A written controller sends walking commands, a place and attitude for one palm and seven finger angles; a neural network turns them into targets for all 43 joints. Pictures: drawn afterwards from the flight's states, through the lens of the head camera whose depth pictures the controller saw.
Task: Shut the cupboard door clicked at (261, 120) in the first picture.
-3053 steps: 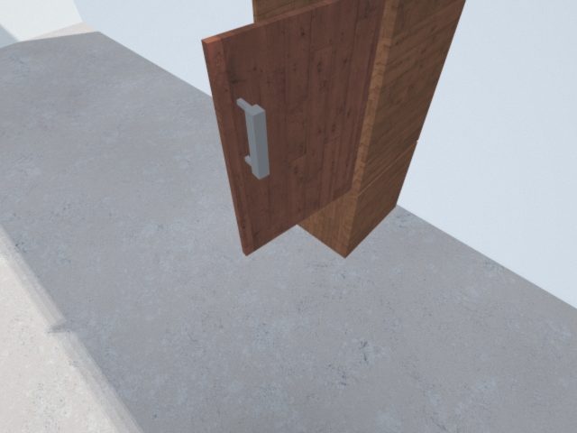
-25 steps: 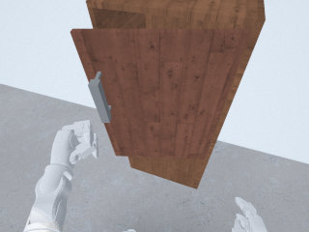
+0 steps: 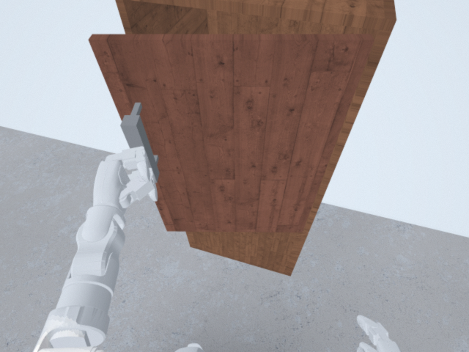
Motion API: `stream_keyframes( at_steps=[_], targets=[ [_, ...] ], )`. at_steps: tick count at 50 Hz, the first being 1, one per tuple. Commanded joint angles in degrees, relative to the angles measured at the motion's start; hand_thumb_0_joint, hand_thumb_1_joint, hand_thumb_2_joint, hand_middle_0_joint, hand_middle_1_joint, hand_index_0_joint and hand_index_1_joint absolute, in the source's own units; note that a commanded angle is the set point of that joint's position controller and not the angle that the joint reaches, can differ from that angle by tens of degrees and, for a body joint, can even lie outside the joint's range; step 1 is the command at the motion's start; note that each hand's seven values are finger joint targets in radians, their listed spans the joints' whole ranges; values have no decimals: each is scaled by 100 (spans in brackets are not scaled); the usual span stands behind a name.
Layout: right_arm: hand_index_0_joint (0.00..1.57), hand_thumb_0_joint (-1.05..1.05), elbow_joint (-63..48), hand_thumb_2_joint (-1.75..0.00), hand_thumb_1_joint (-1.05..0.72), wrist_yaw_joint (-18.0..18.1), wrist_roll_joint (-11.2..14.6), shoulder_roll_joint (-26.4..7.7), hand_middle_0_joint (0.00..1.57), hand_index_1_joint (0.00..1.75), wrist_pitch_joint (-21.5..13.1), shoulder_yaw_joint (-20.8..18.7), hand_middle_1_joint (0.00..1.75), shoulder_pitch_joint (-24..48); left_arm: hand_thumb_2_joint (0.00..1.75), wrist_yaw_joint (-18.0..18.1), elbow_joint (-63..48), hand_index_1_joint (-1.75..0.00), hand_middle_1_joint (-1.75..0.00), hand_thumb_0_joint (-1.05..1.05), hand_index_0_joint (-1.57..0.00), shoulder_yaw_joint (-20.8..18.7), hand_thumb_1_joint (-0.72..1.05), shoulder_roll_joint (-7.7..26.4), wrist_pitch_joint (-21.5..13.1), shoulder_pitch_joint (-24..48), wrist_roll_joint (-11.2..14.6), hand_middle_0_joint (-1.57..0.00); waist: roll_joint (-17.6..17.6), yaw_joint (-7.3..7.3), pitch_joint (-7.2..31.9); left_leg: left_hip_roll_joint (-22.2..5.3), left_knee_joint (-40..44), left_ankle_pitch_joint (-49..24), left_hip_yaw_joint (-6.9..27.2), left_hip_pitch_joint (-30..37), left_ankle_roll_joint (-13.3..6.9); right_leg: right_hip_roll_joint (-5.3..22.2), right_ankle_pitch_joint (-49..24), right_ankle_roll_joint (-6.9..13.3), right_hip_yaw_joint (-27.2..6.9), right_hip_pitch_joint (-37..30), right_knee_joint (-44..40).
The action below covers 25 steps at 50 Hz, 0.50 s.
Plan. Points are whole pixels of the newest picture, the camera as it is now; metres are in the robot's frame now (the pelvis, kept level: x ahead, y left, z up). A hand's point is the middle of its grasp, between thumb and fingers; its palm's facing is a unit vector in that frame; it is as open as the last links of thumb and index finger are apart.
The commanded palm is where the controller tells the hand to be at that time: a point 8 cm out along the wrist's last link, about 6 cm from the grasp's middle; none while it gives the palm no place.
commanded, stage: bring the fist close to the handle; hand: left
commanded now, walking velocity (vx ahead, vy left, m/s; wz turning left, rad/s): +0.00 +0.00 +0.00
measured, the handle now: (144, 144) +0.47 +0.19 +0.09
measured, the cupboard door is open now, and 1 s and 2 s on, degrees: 16 9 0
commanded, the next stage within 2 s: push the door shut along its arc in 0.30 s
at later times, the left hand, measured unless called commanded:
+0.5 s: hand (152, 184) +0.36 +0.15 +0.10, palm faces -0.01 -1.00 -0.02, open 3.1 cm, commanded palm +0.35 +0.21 +0.09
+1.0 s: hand (168, 154) +0.43 +0.14 +0.10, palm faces -0.14 -0.99 -0.04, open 3.1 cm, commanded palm +0.42 +0.19 +0.09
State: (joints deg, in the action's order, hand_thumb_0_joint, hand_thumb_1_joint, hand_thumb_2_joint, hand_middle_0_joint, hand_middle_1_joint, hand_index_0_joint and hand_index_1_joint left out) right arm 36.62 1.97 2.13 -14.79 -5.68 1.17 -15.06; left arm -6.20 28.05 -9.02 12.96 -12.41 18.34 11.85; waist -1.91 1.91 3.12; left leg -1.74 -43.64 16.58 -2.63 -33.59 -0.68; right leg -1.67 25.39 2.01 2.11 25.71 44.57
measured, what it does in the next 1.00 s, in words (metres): stands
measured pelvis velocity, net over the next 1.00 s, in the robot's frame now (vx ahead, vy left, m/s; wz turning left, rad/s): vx -0.01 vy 0.00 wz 0.01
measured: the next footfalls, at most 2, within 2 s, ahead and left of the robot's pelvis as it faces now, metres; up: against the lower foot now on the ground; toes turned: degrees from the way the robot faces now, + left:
none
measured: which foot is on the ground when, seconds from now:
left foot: down 0.00-1.00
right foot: down 0.00-1.00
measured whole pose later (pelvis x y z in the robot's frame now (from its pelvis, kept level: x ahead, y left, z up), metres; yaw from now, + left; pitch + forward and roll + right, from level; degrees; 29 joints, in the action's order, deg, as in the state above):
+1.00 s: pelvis -0.01 +0.00 -0.01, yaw +0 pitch +10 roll -1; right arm 39.4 1.6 2.2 -16.2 -3.6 0.3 -19.1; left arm -13.9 55.2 -9.6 17.7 -18.2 41.2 10.8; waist -2.4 4.8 3.7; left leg -1.7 -47.0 16.7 -1.9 -40.5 -1.0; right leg -1.6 25.8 1.9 2.8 32.2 47.9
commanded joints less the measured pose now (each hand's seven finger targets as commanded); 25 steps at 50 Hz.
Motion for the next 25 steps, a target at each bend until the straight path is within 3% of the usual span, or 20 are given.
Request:
stream_keyframes(
  at_steps=[1, 2, 3, 5, 7, 8, 10, 11, 12, 13, 16, 21, 22, 25],
  targets=[
    [20, 0, -817, -90, -90, -17, 0, -684, 20, 30, -269, -325, 30, 149, 90, -51, -1514, -150, -150, 0, -130, -316, 90, 836, -678, 1322, 61, -130, -93, -211, 2164, 157, 276, -1416, 256, 1947, -89, 20, -2570, -148, -157, -25, -571],
    [20, 0, -822, -90, -90, -26, 3, -722, 20, 30, -238, -344, 30, 106, 90, -59, -1398, -150, -150, 0, -130, -385, 90, 925, -647, 1107, 39, -130, 72, -222, 2086, 150, 271, -1478, 263, 1878, -102, 16, -2650, -155, -141, -91, -568],
    [20, 0, -848, -90, -90, -47, 26, -696, 20, 30, -214, -345, 30, 138, 90, -89, -1390, -150, -150, 0, -130, -240, 90, 744, -600, 995, 45, -130, 90, -187, 1915, 151, 305, -1447, 229, 1820, -112, 22, -2695, -179, -138, -27, -603],
    [20, 0, -849, -90, -90, -44, 57, -729, 20, 30, -150, -344, 30, 129, 90, -116, -1125, -150, -150, 0, -130, -234, 90, 732, -436, 996, 85, -130, 447, -103, 1461, 153, 365, -1084, 204, 1545, -126, 22, -2457, -240, -159, 98, -754],
    [20, 0, -849, -90, -90, 0, 65, -774, 20, 30, -95, -356, 30, 136, 90, -87, -1134, -150, -150, 0, -130, -399, 90, 935, -374, 1153, 92, -130, 601, -100, 1270, 156, 401, -881, 205, 1449, -146, 33, -2206, -257, -207, 105, -853],
    [20, 0, -899, -90, -90, -5, 77, -733, 20, 30, -99, -332, 30, 215, 90, -96, -1305, -150, -150, 0, -130, -144, 90, 696, -378, 1352, 91, -130, 451, -46, 1238, 164, 449, -805, 199, 1493, -146, 49, -2117, -254, -212, 164, -878],
    [20, 0, -912, -90, -90, 14, 59, -703, 20, 30, -123, -348, 30, 241, 90, -24, -1684, -150, -150, 0, -130, -179, 90, 721, -477, 1503, 77, -130, 83, -87, 1522, 152, 432, -894, 218, 1760, -125, 12, -2052, -191, -181, 171, -819],
    [20, 0, -900, -90, -90, 19, 45, -693, 20, 30, -144, -329, 30, 244, 90, 11, -1814, -150, -150, 0, -130, -126, 90, 678, -543, 1684, 83, -130, 76, -45, 1585, 151, 424, -887, 247, 1851, -131, 2, -1998, -182, -158, 226, -815],
    [20, 0, -865, -90, -90, 46, 31, -716, 20, 30, -155, -348, 30, 219, 90, 66, -1924, -150, -150, 0, -130, -216, 90, 846, -634, 1780, 50, -130, 131, -21, 1668, 132, 383, -884, 253, 1875, -136, -1, -1959, -191, -180, 198, -804],
    [20, 0, -834, -90, -90, 43, 22, -684, 20, 30, -173, -333, 30, 240, 90, 80, -1974, -150, -150, 0, -130, -128, 90, 750, -705, 1875, 38, -130, 0, -3, 1719, 127, 387, -944, 269, 1940, -132, -2, -2022, -176, -170, 224, -763],
    [20, 0, -749, -90, -90, 44, 21, -677, 20, 30, -198, -313, 30, 240, 90, 89, -1664, -150, -150, 0, -130, -44, 90, 680, -793, 1941, -13, -130, 55, 53, 1622, 116, 388, -740, 310, 1895, -108, -19, -1731, -165, -141, 411, -759],
    [20, 0, -758, -90, -90, 38, 52, -719, 20, 30, -132, -297, 30, 240, 90, 5, -916, -150, -150, 0, -130, -142, 90, 736, -465, 1526, 9, -130, 247, -46, 1418, 136, 469, -530, 287, 1647, -103, 16, -1581, -181, -168, 335, -882],
    [20, 0, -738, -90, -90, 58, 54, -769, 20, 30, -90, -301, 30, 192, 90, -23, -744, -150, -150, 0, -130, -291, 90, 971, -414, 1609, -4, -130, 403, -27, 1376, 139, 461, -516, 290, 1574, -120, 29, -1582, -202, -195, 278, -915],
    [20, 0, -760, -90, -90, 64, 61, -727, 20, 30, -73, -276, 30, 231, 90, -126, -815, -150, -150, 0, -130, -69, 90, 831, -424, 2368, -11, -130, 259, 79, 1421, 144, 450, -518, 300, 1647, -121, 38, -1613, -194, -202, 381, -898]
  ],
)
